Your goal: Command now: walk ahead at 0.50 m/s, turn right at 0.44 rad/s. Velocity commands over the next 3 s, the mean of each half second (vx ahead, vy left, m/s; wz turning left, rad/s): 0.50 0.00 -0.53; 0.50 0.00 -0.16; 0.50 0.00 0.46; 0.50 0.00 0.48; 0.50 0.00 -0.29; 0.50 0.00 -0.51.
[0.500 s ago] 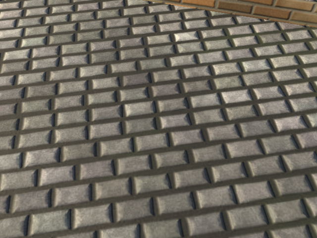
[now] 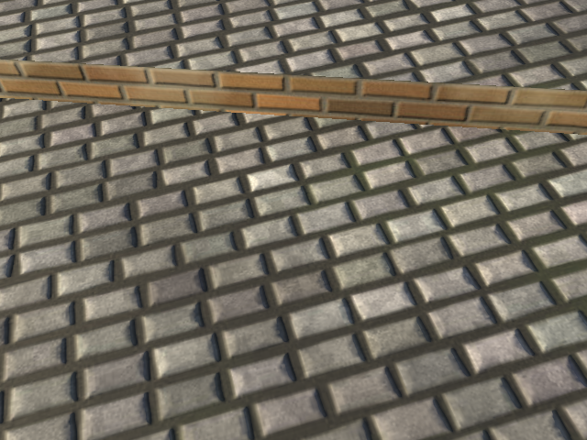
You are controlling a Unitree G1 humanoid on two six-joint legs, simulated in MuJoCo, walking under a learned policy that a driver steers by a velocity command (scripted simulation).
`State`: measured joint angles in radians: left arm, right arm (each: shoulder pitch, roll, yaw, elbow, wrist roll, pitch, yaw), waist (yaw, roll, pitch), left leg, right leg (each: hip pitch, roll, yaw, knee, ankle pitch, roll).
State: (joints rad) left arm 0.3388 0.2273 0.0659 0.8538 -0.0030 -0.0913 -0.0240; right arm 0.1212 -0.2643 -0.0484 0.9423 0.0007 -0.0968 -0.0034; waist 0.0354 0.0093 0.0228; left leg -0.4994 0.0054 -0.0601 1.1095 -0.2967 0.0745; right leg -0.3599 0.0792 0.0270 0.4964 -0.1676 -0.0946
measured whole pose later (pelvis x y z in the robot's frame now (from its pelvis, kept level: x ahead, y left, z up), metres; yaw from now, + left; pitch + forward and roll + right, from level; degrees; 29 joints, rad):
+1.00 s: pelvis +0.55 -0.11 +0.00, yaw -21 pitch +2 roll +0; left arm 0.15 0.24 0.05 0.70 0.00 -0.08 -0.02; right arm 0.31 -0.28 -0.05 0.96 0.04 -0.07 0.01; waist -0.03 0.02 0.03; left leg -0.43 0.07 -0.03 1.17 -0.39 0.02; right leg -0.35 -0.01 -0.09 0.48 -0.17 -0.04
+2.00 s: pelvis +1.10 -0.17 +0.00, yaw +10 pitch +1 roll +0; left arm 0.18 0.27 0.04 0.78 0.04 -0.07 -0.01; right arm 0.32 -0.31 -0.06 0.87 -0.02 -0.05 0.01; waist -0.03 0.03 0.03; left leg -0.26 -0.09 -0.10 1.01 -0.39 0.08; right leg -0.32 0.02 -0.04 0.48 -0.17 -0.04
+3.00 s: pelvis +1.56 -0.25 +0.08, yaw -18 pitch +4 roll -2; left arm 0.19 0.23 0.01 0.79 0.05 -0.05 -0.08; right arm 0.30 -0.24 -0.04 0.78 -0.04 -0.10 0.07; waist -0.04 0.01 0.00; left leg -0.64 -0.05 -0.26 1.79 0.02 0.10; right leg -0.69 0.12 -0.14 1.10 -0.46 -0.16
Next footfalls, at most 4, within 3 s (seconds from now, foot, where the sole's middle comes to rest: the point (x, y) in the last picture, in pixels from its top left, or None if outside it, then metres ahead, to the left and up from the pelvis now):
0.36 left None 0.41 0.10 -0.77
0.86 right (438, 387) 0.59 -0.24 -0.77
1.38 left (353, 265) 0.93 -0.06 -0.77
1.88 right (411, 189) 1.21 -0.24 -0.77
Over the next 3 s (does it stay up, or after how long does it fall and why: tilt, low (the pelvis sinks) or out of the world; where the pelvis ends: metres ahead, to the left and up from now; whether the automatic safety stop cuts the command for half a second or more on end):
stays up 1.56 -0.25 0.08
